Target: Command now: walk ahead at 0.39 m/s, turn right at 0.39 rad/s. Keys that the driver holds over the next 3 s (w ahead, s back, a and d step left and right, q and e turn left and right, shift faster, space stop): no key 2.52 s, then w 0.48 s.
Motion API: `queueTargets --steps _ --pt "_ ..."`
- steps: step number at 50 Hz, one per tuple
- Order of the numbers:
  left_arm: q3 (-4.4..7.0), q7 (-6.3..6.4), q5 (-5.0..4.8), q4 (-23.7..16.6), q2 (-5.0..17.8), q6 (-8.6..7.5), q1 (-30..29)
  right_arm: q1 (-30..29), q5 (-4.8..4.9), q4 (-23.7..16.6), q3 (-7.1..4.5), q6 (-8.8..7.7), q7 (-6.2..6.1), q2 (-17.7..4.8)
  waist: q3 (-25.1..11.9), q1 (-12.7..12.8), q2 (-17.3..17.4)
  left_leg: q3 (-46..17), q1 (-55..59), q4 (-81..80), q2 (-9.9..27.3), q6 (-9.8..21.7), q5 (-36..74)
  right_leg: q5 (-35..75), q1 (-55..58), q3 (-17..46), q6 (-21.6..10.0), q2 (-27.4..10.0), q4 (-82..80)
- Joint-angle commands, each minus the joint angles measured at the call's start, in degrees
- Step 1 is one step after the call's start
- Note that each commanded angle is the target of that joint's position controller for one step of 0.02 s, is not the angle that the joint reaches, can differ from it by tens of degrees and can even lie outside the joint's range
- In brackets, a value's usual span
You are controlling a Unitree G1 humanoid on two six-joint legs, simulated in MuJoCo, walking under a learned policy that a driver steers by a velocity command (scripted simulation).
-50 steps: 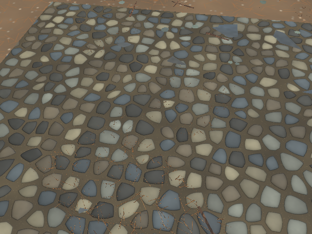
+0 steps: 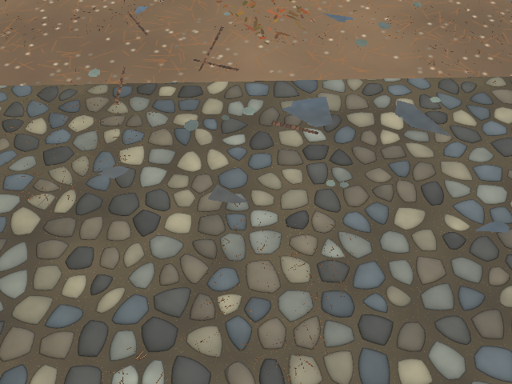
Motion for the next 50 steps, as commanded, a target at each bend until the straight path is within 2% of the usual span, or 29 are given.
queueTargets --steps 1,3,6,10,12,14,15,16,17,18,19,20,21,22,23,26,29,31,32,33,34,35,36,37,39,41,50 --pt "0.95 0.24 -0.22 -2.68 6.81 -2.27 1.82 6.53 -0.40 -1.12 -0.89 1.81 0.17 -4.03 -2.02 -2.61 -0.55 2.05 -2.15 -5.17 0.29 -1.92 3.03 41.65 2.14 11.42 -6.95 -15.37 -8.67" --pt "0.73 0.22 -0.10 -2.22 6.91 -2.18 3.98 3.59 -0.14 -2.13 -0.70 2.12 0.15 -3.87 -2.62 -1.44 -2.80 3.37 -2.81 -10.18 -0.58 -1.99 6.95 50.02 3.55 8.53 -3.98 -13.72 -7.04" --pt "0.11 0.57 -0.16 -2.10 6.17 -1.47 5.58 -1.55 0.42 -3.75 -0.24 2.31 0.22 -3.85 -3.38 0.86 -5.44 4.17 -3.35 -18.86 -1.73 -1.27 12.23 50.85 7.38 7.21 -0.44 -12.60 -5.80" --pt "-0.49 1.34 0.57 -1.67 5.83 -0.82 6.85 -4.80 0.84 -4.23 0.26 1.80 -0.16 -4.20 -3.96 3.00 -6.07 4.41 -1.36 -28.38 -3.74 0.39 15.49 49.92 12.88 8.02 0.28 -14.24 -3.47" --pt "-0.66 1.69 0.91 -1.55 5.94 -0.69 5.79 -2.92 0.71 -3.36 0.15 1.29 -0.48 -5.02 -3.76 2.11 -6.30 3.89 2.20 -31.93 -4.91 1.80 12.73 51.05 13.65 9.26 0.14 -15.55 -0.59" --pt "-0.62 2.01 0.52 -1.65 6.67 -0.88 3.35 4.01 0.46 -0.72 -0.43 0.54 -1.13 -6.38 -4.56 -1.30 -5.74 3.38 9.67 -38.73 -6.24 3.77 12.48 52.70 13.84 10.71 0.77 -15.84 5.69" --pt "-0.70 1.96 -0.18 -1.77 6.88 -1.10 1.78 8.86 0.18 0.93 -0.53 -0.34 -1.45 -6.49 -5.91 -4.35 -3.50 2.36 17.09 -46.17 -4.85 4.77 23.09 47.35 12.05 9.75 2.01 -13.97 12.10" --pt "-1.42 1.86 -0.67 -3.29 5.28 -1.63 2.55 13.81 -0.26 1.86 -0.94 -1.07 -1.90 -9.56 -11.72 -5.01 2.13 -6.91 29.02 -43.69 5.39 7.09 50.99 27.68 5.44 8.39 3.67 -10.41 22.34" --pt "-2.05 1.72 -2.19 -1.12 0.50 -0.72 13.59 11.79 0.75 1.61 -1.14 -0.42 -1.61 -11.47 -18.45 0.26 13.75 -20.75 37.63 -40.88 18.93 18.57 75.87 -20.53 -3.10 5.60 5.79 -1.28 35.80" --pt "-1.46 2.06 -0.40 0.96 4.43 0.66 12.63 10.22 2.26 0.94 -0.33 0.26 -0.79 -8.24 -18.22 -0.38 6.57 -22.80 32.47 -43.71 18.10 20.22 65.65 -26.03 -4.63 8.59 5.52 -1.69 39.63" --pt "-1.29 1.92 0.59 1.09 4.52 1.38 8.99 6.28 2.20 0.52 0.40 0.49 -0.63 -6.03 -11.55 0.33 3.06 -18.47 26.00 -46.55 15.26 18.75 53.15 -23.84 -5.92 9.49 5.96 -3.15 40.76" --pt "-1.52 1.67 1.12 0.92 3.79 1.84 6.55 2.62 1.72 0.05 1.16 0.93 -0.86 -4.16 -7.98 1.27 1.60 -15.08 21.00 -49.49 12.25 16.21 41.95 -21.26 -5.71 9.28 6.44 -4.70 37.97" --pt "-1.68 1.39 1.21 0.93 3.25 2.51 4.92 1.02 1.43 0.20 1.65 1.20 -1.34 -3.42 -5.30 1.89 3.13 -11.77 16.92 -52.13 9.77 14.03 35.08 -19.17 -4.28 8.89 7.18 -6.07 33.83" --pt "-2.00 1.18 1.35 1.61 2.42 3.25 5.82 0.07 1.21 0.71 1.67 1.53 -1.65 -3.93 -4.66 2.89 5.74 -8.62 13.77 -53.46 7.12 12.30 29.74 -17.57 -1.25 7.40 8.02 -6.38 30.20" --pt "-2.31 1.21 1.25 2.51 1.84 3.78 6.47 0.26 0.87 1.25 1.61 1.72 -1.65 -4.50 -4.90 2.97 6.57 -6.88 13.23 -53.73 5.55 11.23 26.36 -17.19 0.29 5.84 8.54 -6.03 26.32" --pt "-2.76 1.89 0.74 3.90 1.34 4.68 5.06 2.86 0.90 2.90 1.18 2.12 -1.57 -6.40 -6.23 1.38 6.23 -7.78 14.67 -54.81 5.53 10.95 14.08 -15.97 1.53 3.83 8.95 -6.33 17.83" --pt "-3.06 1.93 0.60 5.02 1.27 4.69 3.92 1.95 1.20 3.61 0.73 3.23 -1.52 -7.37 -4.82 1.30 6.75 -9.18 11.66 -57.00 5.00 9.40 -3.88 -9.98 3.81 2.38 8.06 -6.87 10.44" --pt "-3.43 1.87 0.94 6.40 0.71 4.19 4.96 1.77 1.65 4.13 0.59 4.03 -1.55 -7.18 -2.64 1.87 5.21 -9.14 7.31 -57.87 4.21 6.57 -11.81 -4.38 7.50 2.26 6.70 -7.34 3.01" --pt "-3.65 1.92 1.42 6.38 1.05 3.72 4.61 2.50 1.74 4.59 0.57 4.23 -1.48 -6.64 -1.12 1.59 3.57 -9.11 5.91 -57.83 3.66 4.44 -13.60 -3.33 7.64 5.17 5.95 -9.42 -0.40" --pt "-3.74 2.02 1.64 6.29 2.14 3.08 4.35 3.17 2.00 4.79 0.52 4.42 -1.36 -6.04 -0.02 0.59 1.57 -8.02 6.64 -56.60 1.95 2.82 -11.79 -6.91 4.88 9.27 5.12 -12.32 -3.39" --pt "-3.81 1.95 0.84 6.97 2.40 2.64 3.01 3.14 2.34 4.92 0.50 4.61 -1.14 -5.07 2.75 -0.87 -3.75 -4.65 11.70 -54.52 -0.96 2.33 -5.60 -12.83 -4.08 11.24 4.56 -13.08 -5.50" --pt "-4.29 1.97 0.62 7.11 1.12 1.91 1.97 3.56 2.05 5.74 0.66 4.50 -0.92 -4.47 2.04 -1.57 -5.26 -4.08 18.02 -51.42 -1.13 2.58 0.64 -14.85 -7.96 12.16 5.03 -13.79 -8.34" --pt "-4.38 2.06 0.43 7.33 1.12 1.28 1.20 4.85 1.82 6.66 0.78 4.31 -0.82 -3.79 1.17 -2.44 -6.12 -3.55 21.74 -49.72 -1.28 2.84 4.38 -14.36 -9.51 12.27 5.68 -13.97 -9.74" --pt "-4.25 2.20 0.28 7.33 1.74 0.93 0.67 5.82 1.66 7.54 0.81 4.09 -0.77 -3.93 0.48 -2.96 -5.80 -3.45 23.32 -49.03 -1.12 3.04 6.24 -13.12 -9.32 11.96 6.09 -13.70 -10.19" --pt "-4.34 2.34 0.19 7.81 1.51 0.59 1.56 6.18 1.39 8.81 0.85 3.71 -0.75 -4.18 0.31 -2.56 -3.62 -3.93 22.21 -49.23 -0.62 3.42 7.23 -9.46 -6.66 10.95 6.02 -13.18 -9.16" --pt "-4.52 2.34 0.27 8.56 0.72 0.68 3.26 5.89 1.56 9.77 1.08 3.56 -0.85 -3.70 0.71 -1.81 -2.40 -3.97 20.14 -49.70 -0.59 3.31 7.00 -7.32 -4.33 10.31 5.58 -12.93 -8.23" --pt "-4.80 2.52 0.24 10.21 -0.28 0.71 5.79 7.39 1.60 13.60 1.80 3.51 -1.43 -2.36 0.86 -0.84 -0.89 -3.72 19.01 -49.35 -0.64 2.73 9.97 -2.80 -0.94 9.33 4.90 -12.91 -7.02"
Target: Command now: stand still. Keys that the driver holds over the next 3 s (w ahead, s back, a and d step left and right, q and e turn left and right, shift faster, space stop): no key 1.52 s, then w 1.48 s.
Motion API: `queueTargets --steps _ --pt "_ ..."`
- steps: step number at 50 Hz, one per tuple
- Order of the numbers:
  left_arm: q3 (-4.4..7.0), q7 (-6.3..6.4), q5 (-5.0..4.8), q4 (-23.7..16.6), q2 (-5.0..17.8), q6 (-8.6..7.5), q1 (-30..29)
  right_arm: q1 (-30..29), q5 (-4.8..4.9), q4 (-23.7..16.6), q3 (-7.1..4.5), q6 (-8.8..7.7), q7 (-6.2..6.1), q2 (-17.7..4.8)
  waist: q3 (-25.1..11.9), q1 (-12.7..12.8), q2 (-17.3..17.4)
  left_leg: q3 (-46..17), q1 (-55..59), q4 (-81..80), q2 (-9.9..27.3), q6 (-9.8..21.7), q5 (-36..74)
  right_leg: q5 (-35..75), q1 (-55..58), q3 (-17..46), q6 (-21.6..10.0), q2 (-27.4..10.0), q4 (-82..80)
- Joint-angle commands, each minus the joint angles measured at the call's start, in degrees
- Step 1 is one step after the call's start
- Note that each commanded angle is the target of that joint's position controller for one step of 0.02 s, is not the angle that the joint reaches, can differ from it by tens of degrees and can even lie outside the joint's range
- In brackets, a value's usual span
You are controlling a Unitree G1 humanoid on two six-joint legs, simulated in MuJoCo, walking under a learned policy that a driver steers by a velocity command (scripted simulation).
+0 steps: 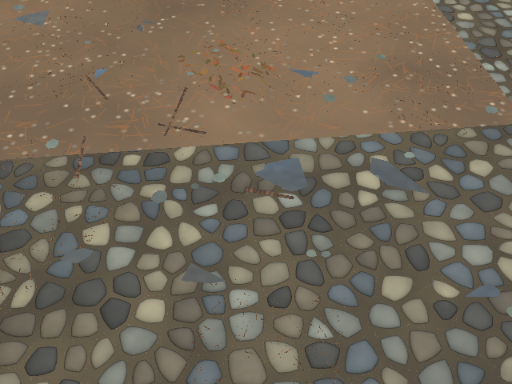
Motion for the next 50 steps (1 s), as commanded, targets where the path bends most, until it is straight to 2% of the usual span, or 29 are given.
queueTargets --steps 1,19,50 --pt "0.72 0.23 -0.04 -0.29 5.00 -0.30 3.84 2.15 0.00 -0.27 -0.52 -0.43 -0.33 -4.29 3.34 0.25 -0.28 -6.94 4.15 -3.02 5.63 0.62 -1.01 2.08 -7.44 6.07 -2.19 -6.72 -6.10" --pt "0.34 0.76 -0.09 1.41 2.92 -0.39 5.52 3.87 0.00 3.56 -0.32 -0.12 -1.13 -2.18 3.72 0.11 -0.65 -6.57 5.35 -1.13 5.90 0.55 3.82 8.13 -5.26 5.22 -2.16 -6.78 -5.31" --pt "0.32 1.07 0.01 2.13 1.18 -0.59 8.67 4.66 0.09 5.63 -0.24 0.25 -1.55 -0.54 4.66 0.29 -0.78 -6.00 5.46 -0.20 5.97 0.00 4.55 11.29 -4.04 4.95 -2.24 -6.91 -5.40"
Over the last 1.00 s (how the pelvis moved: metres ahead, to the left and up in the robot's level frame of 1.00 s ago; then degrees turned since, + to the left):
0.19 0.02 0.01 -4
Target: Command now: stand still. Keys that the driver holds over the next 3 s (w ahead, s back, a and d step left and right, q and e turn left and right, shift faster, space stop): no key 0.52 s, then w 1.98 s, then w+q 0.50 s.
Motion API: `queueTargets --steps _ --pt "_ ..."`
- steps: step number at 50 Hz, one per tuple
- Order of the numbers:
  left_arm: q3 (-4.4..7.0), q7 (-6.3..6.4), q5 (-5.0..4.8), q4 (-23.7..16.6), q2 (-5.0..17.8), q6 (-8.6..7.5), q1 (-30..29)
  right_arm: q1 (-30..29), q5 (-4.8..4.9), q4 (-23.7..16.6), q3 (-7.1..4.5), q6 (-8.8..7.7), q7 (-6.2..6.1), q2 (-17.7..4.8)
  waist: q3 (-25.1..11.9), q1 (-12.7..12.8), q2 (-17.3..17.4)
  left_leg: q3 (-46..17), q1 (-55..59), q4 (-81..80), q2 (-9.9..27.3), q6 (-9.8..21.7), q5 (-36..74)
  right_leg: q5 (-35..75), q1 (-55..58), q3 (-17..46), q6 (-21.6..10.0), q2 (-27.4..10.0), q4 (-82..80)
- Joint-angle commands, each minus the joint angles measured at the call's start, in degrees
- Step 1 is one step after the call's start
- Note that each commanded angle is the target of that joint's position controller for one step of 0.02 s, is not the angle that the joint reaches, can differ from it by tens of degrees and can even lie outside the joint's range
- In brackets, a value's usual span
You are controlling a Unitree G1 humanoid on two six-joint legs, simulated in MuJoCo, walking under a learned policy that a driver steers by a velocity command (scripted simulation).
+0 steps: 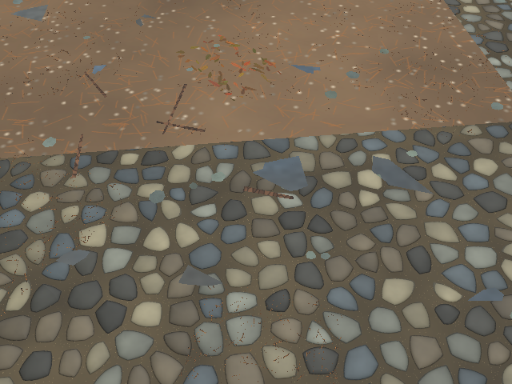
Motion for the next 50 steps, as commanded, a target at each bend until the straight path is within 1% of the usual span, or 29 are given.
queueTargets --steps 1,26,27,28,29,30,31,32,33,34,35,37,39,40,41,42,43,44,45,46,47,48,49,50 --pt "0.55 0.12 0.00 0.03 3.88 -0.15 5.78 4.22 0.01 -0.06 -0.46 -0.11 -0.13 -3.79 3.77 0.00 -0.53 -5.05 3.36 -1.97 5.29 1.69 8.44 13.98 -7.44 5.39 -0.79 -7.57 -4.54" --pt "0.58 0.13 -0.02 -0.09 3.25 -0.35 7.45 5.33 0.10 0.29 -0.28 -0.07 -0.27 -3.03 4.12 0.10 -0.66 -4.47 3.05 -1.11 5.40 1.19 8.69 17.20 -6.74 5.29 -0.80 -7.69 -4.47" --pt "0.53 0.11 0.07 0.02 3.07 -0.35 7.98 5.46 0.03 0.37 -0.17 -0.02 -0.24 -2.69 3.13 0.34 -0.78 -4.14 3.27 -1.20 4.89 1.25 5.52 12.37 -6.30 5.44 -1.07 -7.38 -5.46" --pt "0.80 0.07 0.19 0.06 3.65 -0.25 8.40 4.81 -0.12 0.11 -0.24 0.07 -0.17 -2.81 3.82 0.75 -1.29 -3.33 2.16 -0.15 3.82 1.38 1.17 4.98 -6.62 6.16 -1.73 -7.07 -6.68" --pt "1.48 0.02 0.19 0.09 5.21 -0.01 9.13 3.77 -0.31 -0.58 -0.45 0.15 -0.01 -3.13 4.96 1.35 -2.95 -1.49 -0.38 2.95 1.86 1.64 -4.93 -5.15 -6.93 8.02 -3.14 -7.34 -8.17" --pt "2.23 -0.08 0.13 0.03 6.90 0.30 10.05 2.24 -0.71 -1.60 -0.71 0.19 0.32 -3.37 7.04 2.31 -5.67 0.99 -5.35 7.40 -0.33 1.84 -11.24 -15.87 -6.74 11.78 -5.27 -9.17 -10.26" --pt "2.80 -0.23 0.11 0.03 7.94 0.51 11.35 0.10 -1.29 -3.02 -0.87 0.14 0.75 -3.50 10.43 3.34 -7.17 3.07 -11.56 11.35 -1.29 2.08 -14.57 -23.56 -6.62 16.13 -7.58 -12.66 -12.92" --pt "3.13 -0.39 0.17 0.20 8.15 0.48 12.64 -2.23 -1.83 -4.72 -0.81 -0.17 1.15 -2.95 13.49 4.35 -7.89 4.03 -16.11 14.88 -0.25 2.42 -15.31 -26.49 -6.70 19.88 -9.74 -16.11 -14.75" --pt "3.25 -0.47 0.52 0.47 7.76 0.18 13.89 -4.41 -1.90 -6.36 -0.91 -0.69 1.49 -2.90 15.32 5.07 -7.93 3.43 -20.32 19.01 1.45 2.81 -15.67 -24.75 -5.76 22.44 -11.53 -18.57 -15.88" --pt "3.38 -0.52 1.04 0.69 7.68 -0.31 14.80 -5.82 -1.82 -7.75 -1.20 -1.30 1.79 -3.45 15.87 5.15 -7.03 2.47 -24.90 22.35 2.68 3.16 -16.46 -20.33 -2.84 23.38 -12.72 -19.91 -15.98" --pt "3.59 -0.58 1.31 0.73 8.02 -0.86 15.11 -6.43 -1.76 -8.80 -1.49 -1.99 2.08 -3.87 15.37 4.82 -5.95 1.76 -28.27 24.11 3.58 3.45 -16.30 -14.95 0.63 22.90 -13.27 -20.35 -15.35" --pt "3.81 -0.71 1.27 0.28 8.44 -1.90 14.35 -7.69 -1.23 -10.68 -2.09 -3.28 2.69 -4.75 13.16 3.98 -4.55 1.54 -29.32 22.49 4.03 3.70 -14.76 -4.31 4.91 19.64 -12.74 -19.61 -13.84" --pt "3.97 -0.77 1.21 -0.39 9.08 -2.63 12.79 -8.64 -0.71 -12.32 -2.66 -3.75 3.30 -5.23 10.91 2.87 -5.20 2.51 -24.78 19.02 2.95 3.96 -12.48 3.55 4.25 15.80 -11.44 -18.25 -12.19" --pt "4.06 -0.84 1.08 -0.72 9.46 -2.89 11.84 -8.08 -0.46 -12.79 -2.85 -3.75 3.51 -5.08 10.00 1.99 -5.82 3.28 -20.85 16.98 2.13 4.19 -10.73 6.99 2.36 13.84 -10.65 -17.58 -11.07" --pt "4.11 -0.96 0.80 -1.14 9.79 -3.08 10.27 -5.82 -0.15 -12.58 -3.01 -3.75 3.60 -4.69 9.05 0.36 -6.11 4.45 -14.47 14.13 0.89 4.55 -8.11 10.62 -1.15 11.41 -9.52 -16.55 -9.23" --pt "4.08 -1.16 0.27 -1.80 10.08 -3.27 7.57 -0.14 0.14 -10.93 -3.29 -3.83 3.53 -4.10 7.38 -3.06 -5.34 6.25 -3.22 9.51 -1.35 5.01 -3.68 16.79 -6.99 7.88 -7.79 -14.50 -4.86" --pt "3.85 -1.51 0.24 -1.97 9.87 -3.63 7.38 7.65 0.31 -7.87 -4.32 -3.93 3.15 -5.41 3.71 -5.99 -2.51 7.37 9.04 6.90 -4.12 5.31 -2.20 24.49 -11.57 4.65 -6.23 -11.52 3.74" --pt "3.37 -1.96 0.25 -2.44 8.90 -4.09 7.28 16.27 -0.37 -5.75 -5.76 -4.30 2.44 -9.07 -1.35 -9.65 2.73 -0.27 20.59 3.29 1.81 6.88 -7.18 23.22 -18.35 -0.24 -4.09 -7.42 18.07" --pt "2.17 -2.36 -0.28 -4.94 3.83 -4.10 9.22 23.50 -1.31 -5.40 -7.10 -4.32 2.14 -15.68 -7.10 -9.84 16.45 -29.82 26.92 -9.91 19.80 12.13 -24.71 -2.54 -29.29 -5.85 -1.03 0.35 40.11" --pt "3.11 -2.94 1.21 -5.80 6.47 -3.87 7.20 19.29 -0.73 -5.09 -6.37 -3.30 2.32 -13.46 -4.01 -6.53 12.59 -42.14 20.04 -16.27 21.94 14.36 -31.39 -9.79 -33.71 1.25 -2.54 -0.49 49.63" --pt "3.16 -3.42 1.32 -6.95 6.25 -3.62 4.39 11.01 -0.75 -7.52 -5.72 -3.17 2.41 -11.88 2.65 -2.91 6.21 -35.71 13.43 -15.39 21.66 13.75 -32.85 -4.87 -36.34 1.90 -3.54 -4.41 52.83" --pt "3.04 -3.86 1.29 -7.34 5.70 -3.86 2.06 6.11 -0.54 -9.14 -5.05 -3.65 2.72 -9.86 5.52 -1.71 1.22 -28.68 7.62 -16.14 19.46 13.02 -24.28 0.15 -35.33 2.10 -3.69 -6.48 50.64" --pt "3.23 -3.97 1.10 -7.24 5.05 -3.84 2.22 4.22 -0.59 -9.58 -4.49 -4.23 2.79 -8.82 5.95 0.24 0.23 -22.70 4.60 -16.45 16.69 11.68 -16.25 2.50 -32.63 1.90 -3.45 -7.63 47.84" --pt "3.39 -4.07 1.51 -7.04 5.04 -3.34 3.26 4.34 -0.61 -9.10 -3.76 -4.79 2.61 -7.11 5.41 1.63 0.84 -18.01 3.10 -16.50 14.63 10.71 -9.68 3.31 -30.32 1.58 -2.79 -8.30 45.57"
Over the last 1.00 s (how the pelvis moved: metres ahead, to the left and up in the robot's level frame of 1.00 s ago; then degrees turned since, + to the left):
0.03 -0.02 0.00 0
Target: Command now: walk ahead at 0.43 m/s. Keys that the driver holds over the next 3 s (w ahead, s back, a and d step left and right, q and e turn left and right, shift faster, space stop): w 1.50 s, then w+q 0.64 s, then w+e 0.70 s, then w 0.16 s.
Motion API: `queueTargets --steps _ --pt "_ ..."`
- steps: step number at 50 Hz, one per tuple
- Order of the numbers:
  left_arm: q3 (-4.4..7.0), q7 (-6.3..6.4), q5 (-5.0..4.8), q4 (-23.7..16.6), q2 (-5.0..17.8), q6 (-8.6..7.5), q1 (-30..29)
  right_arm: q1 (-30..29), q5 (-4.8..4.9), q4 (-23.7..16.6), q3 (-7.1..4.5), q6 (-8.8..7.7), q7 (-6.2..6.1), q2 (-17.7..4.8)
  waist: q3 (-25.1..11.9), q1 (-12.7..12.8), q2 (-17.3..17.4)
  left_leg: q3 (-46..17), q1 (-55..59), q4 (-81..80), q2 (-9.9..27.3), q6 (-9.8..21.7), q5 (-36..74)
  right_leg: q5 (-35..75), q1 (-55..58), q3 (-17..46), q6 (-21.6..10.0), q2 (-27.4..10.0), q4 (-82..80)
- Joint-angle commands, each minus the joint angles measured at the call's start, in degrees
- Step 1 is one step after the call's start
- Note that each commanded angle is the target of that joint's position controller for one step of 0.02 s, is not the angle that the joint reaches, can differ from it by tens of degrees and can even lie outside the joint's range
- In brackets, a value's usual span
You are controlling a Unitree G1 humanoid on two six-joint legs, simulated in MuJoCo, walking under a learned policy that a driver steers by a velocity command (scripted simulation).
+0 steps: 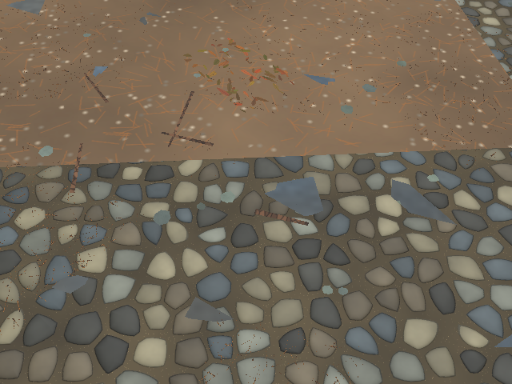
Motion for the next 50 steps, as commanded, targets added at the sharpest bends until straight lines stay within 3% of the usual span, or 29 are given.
queueTargets --steps 1,3,7,10,14,17,18,19,20,21,22,23,24,26,27,29,32,37,42,45,46,47,48,49,50 --pt "0.37 -0.81 0.52 -3.04 0.52 0.07 1.70 5.92 0.02 0.23 0.36 -1.22 -0.30 -3.37 4.11 1.00 3.71 -20.01 4.86 -21.34 15.72 5.85 0.32 4.97 -13.22 1.61 0.16 -4.15 1.18" --pt "0.83 -1.05 0.37 -3.98 1.27 0.94 -0.42 9.24 0.12 1.43 0.67 -1.90 -0.64 -3.73 4.24 1.26 4.63 -16.10 6.55 -21.41 14.72 6.05 8.39 6.49 -15.46 0.01 0.90 -3.93 -0.87" --pt "1.03 -1.45 0.20 -8.19 1.55 1.60 -12.33 13.59 0.09 2.31 1.26 -2.19 -0.74 -3.80 6.30 -0.65 5.04 -12.10 9.75 -22.40 13.84 6.55 17.60 11.89 -22.93 -2.49 2.44 -4.05 -8.77" --pt "0.56 -1.63 -0.26 -11.23 0.49 1.40 -20.59 15.21 0.11 2.48 1.71 -2.43 -0.83 -3.29 6.92 -2.10 5.89 -8.98 10.46 -21.83 12.52 6.07 25.58 15.99 -21.11 -4.59 2.89 -2.42 -19.70" --pt "0.48 -1.57 -0.63 -13.35 0.87 1.12 -25.79 17.00 0.02 3.20 1.60 -2.69 -1.36 -4.22 6.76 -2.87 7.03 -7.47 14.76 -20.29 13.60 5.76 33.20 17.35 -16.36 -6.25 0.99 -0.24 -29.28" --pt "1.41 -0.78 -0.50 -12.63 2.67 0.49 -21.34 15.05 -0.38 3.12 1.17 -2.73 -1.76 -5.82 3.34 0.18 7.65 -5.95 19.41 -11.80 14.71 4.91 52.13 12.17 -8.53 -7.04 -2.11 2.86 -32.06" --pt "2.10 -0.34 -0.53 -10.81 3.82 0.14 -15.38 14.44 -0.63 3.14 0.92 -2.50 -1.87 -6.60 -0.04 2.68 7.84 -5.43 20.33 -4.47 14.50 4.36 57.82 10.21 -2.59 -7.13 -3.24 4.51 -33.00" --pt "2.89 0.13 -0.33 -7.75 4.88 -0.33 -6.35 13.41 -0.40 2.93 0.77 -2.13 -1.82 -7.08 -4.57 6.47 6.93 -4.27 17.95 6.27 13.14 3.50 56.00 12.39 7.75 -7.27 -4.37 5.31 -37.19" --pt "4.07 0.71 1.03 -5.53 8.19 -0.72 2.56 13.41 0.13 1.93 1.12 -2.06 -1.53 -5.97 -10.08 9.50 4.51 -3.33 7.41 20.89 11.07 2.90 40.35 8.00 21.86 0.85 -6.53 -2.51 -38.05" --pt "5.63 0.67 2.24 -5.29 14.02 -0.58 7.74 19.89 2.59 0.48 2.28 -1.86 -0.68 0.67 -18.52 6.99 -8.21 -0.83 -13.25 46.15 0.73 0.34 0.22 1.63 38.43 30.75 -15.27 -21.43 -42.10" --pt "5.35 -0.07 -0.13 -5.38 12.27 0.30 3.27 16.58 1.41 0.51 0.74 -1.77 -0.65 -4.55 -18.46 5.84 -2.82 -8.91 -19.20 52.69 -0.53 1.32 -11.47 -1.58 34.82 40.59 -15.56 -21.47 -49.44" --pt "4.47 -0.25 -0.92 -6.39 9.73 0.24 -3.77 11.00 0.81 -1.73 0.47 -1.78 -0.60 -4.88 -8.74 3.10 -1.44 -9.42 -22.68 51.35 3.16 1.76 -6.73 -3.32 26.14 30.81 -13.36 -19.84 -50.82" --pt "3.48 -0.51 -0.87 -6.75 5.95 -0.31 -7.02 7.69 0.39 -2.41 0.57 -2.05 -0.44 -4.36 -3.80 2.13 2.09 -9.29 -21.64 47.81 5.24 1.81 -3.19 1.42 18.55 24.72 -11.63 -17.54 -53.13" --pt "2.08 0.03 -0.78 -5.25 1.89 -1.14 -7.39 8.17 -1.01 -2.14 0.52 -0.83 -0.03 -2.28 0.03 -1.60 1.62 -9.14 -16.12 41.31 7.77 1.06 -1.36 9.14 9.06 15.46 -8.03 -12.73 -55.52" --pt "1.81 0.27 -0.74 -4.55 1.63 -1.56 -6.09 9.09 -1.32 -1.79 0.60 -0.06 0.30 -1.17 0.10 -2.36 1.10 -8.77 -14.41 39.55 7.91 0.54 -1.18 12.14 7.61 13.02 -7.58 -11.86 -55.95" --pt "1.91 0.49 -0.89 -3.48 3.32 -2.31 -3.16 7.46 -1.48 -2.59 0.47 0.94 0.75 -1.08 0.86 -3.02 0.63 -7.45 -15.67 36.72 8.23 -0.38 0.18 17.46 7.13 9.75 -7.66 -10.76 -56.78" --pt "1.91 0.45 -0.93 -3.03 4.86 -2.42 -0.30 -0.78 -1.32 -5.68 0.30 1.66 1.17 -2.40 3.17 -2.03 0.05 -5.80 -22.03 30.08 9.48 -1.89 6.35 18.06 8.71 6.90 -7.39 -9.63 -59.10" --pt "1.31 0.49 -1.08 -2.20 4.63 -2.32 4.91 -12.61 -0.39 -9.64 0.92 1.36 1.47 -1.92 4.27 1.07 -0.98 -2.78 -23.30 14.47 8.01 -2.90 14.93 26.37 13.70 2.95 -5.76 -7.98 -58.77" --pt "1.26 1.17 -0.43 -0.61 5.22 -2.13 8.81 -19.14 -0.28 -12.17 0.97 0.71 1.36 -2.63 4.96 2.80 -1.81 -1.61 -23.74 6.38 6.00 -0.89 13.44 33.61 23.21 2.32 -6.17 -10.49 -55.55" --pt "1.63 1.70 -0.09 -0.60 6.52 -1.95 6.64 -15.85 -0.37 -11.83 0.30 -0.03 0.92 -3.80 3.20 0.05 -2.34 -0.61 -16.64 2.75 3.26 1.76 7.08 48.71 26.01 0.97 -4.99 -11.54 -48.84" --pt "1.83 1.77 -0.01 -0.60 7.19 -1.80 5.81 -10.60 -0.44 -10.19 -0.28 -0.34 0.51 -4.68 0.38 -2.22 -2.64 -0.01 -10.21 1.54 1.35 2.83 5.41 55.62 25.99 0.34 -4.28 -11.14 -42.70" --pt "1.85 1.68 -0.25 -0.79 7.35 -1.50 4.63 -1.32 -0.74 -6.95 -1.03 -0.83 0.04 -5.63 -4.37 -6.18 -1.13 0.83 0.48 -2.27 -0.12 4.07 8.03 55.98 23.73 -1.41 -3.16 -9.18 -32.36" --pt "1.39 1.50 -0.86 -1.94 6.11 -1.49 4.24 8.56 -2.08 -4.39 -2.18 -1.34 -0.54 -8.90 -10.52 -9.57 1.39 -6.89 15.67 -2.40 7.35 6.46 6.17 41.53 12.92 -2.64 -2.18 -6.95 -18.21" --pt "0.22 0.79 -3.39 -3.43 0.19 -1.38 10.24 14.20 -3.17 -3.94 -3.79 -1.31 -0.57 -15.29 -18.46 -7.79 14.21 -34.90 32.55 -6.53 25.39 14.12 0.65 5.87 -7.92 -5.90 0.72 3.07 5.31" --pt "1.55 0.75 -2.02 -2.85 4.64 -1.24 8.73 10.26 -0.95 -4.09 -3.63 -0.37 0.11 -13.86 -18.33 -6.51 9.61 -44.77 29.76 -12.82 26.10 14.82 -0.86 -9.07 -14.25 2.44 -0.17 4.43 12.10"
Over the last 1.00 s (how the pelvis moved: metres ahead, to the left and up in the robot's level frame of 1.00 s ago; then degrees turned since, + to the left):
0.15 0.06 -0.01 -1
